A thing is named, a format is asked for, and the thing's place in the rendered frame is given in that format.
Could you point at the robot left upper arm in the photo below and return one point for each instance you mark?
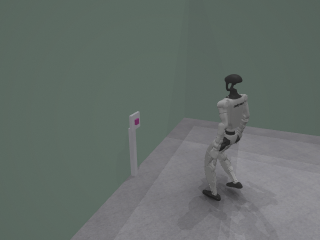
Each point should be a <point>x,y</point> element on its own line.
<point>222,108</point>

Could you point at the right robot thigh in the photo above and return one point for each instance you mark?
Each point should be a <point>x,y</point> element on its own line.
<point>222,156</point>

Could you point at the robot right upper arm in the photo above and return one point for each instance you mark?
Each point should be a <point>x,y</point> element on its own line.
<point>246,113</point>

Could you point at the panel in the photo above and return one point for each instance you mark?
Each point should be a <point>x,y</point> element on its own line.
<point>132,142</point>

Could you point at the left robot forearm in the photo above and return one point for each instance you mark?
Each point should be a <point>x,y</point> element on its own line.
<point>220,136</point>

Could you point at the robot thigh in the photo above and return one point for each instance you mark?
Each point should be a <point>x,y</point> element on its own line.
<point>222,156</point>
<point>206,161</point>

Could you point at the left robot thigh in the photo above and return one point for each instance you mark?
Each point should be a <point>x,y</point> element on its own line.
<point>206,161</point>

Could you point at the left robot hand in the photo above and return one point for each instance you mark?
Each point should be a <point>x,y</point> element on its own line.
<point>215,155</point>

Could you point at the right robot forearm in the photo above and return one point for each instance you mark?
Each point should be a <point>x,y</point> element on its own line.
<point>242,125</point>

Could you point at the right robot hand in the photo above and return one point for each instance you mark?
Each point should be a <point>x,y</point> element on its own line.
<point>239,134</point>

